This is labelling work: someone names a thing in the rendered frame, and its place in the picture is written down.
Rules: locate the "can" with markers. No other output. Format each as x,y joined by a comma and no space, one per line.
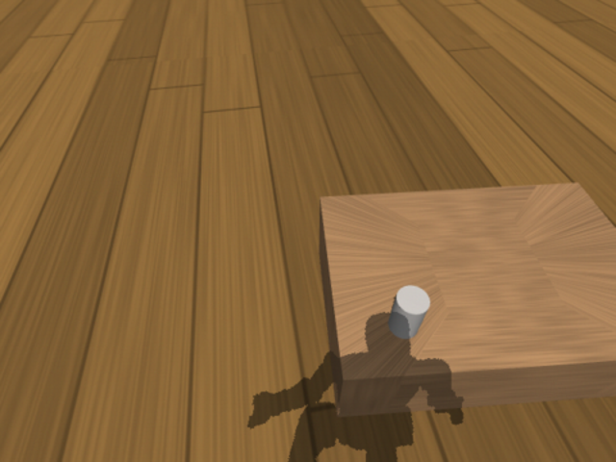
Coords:
409,309

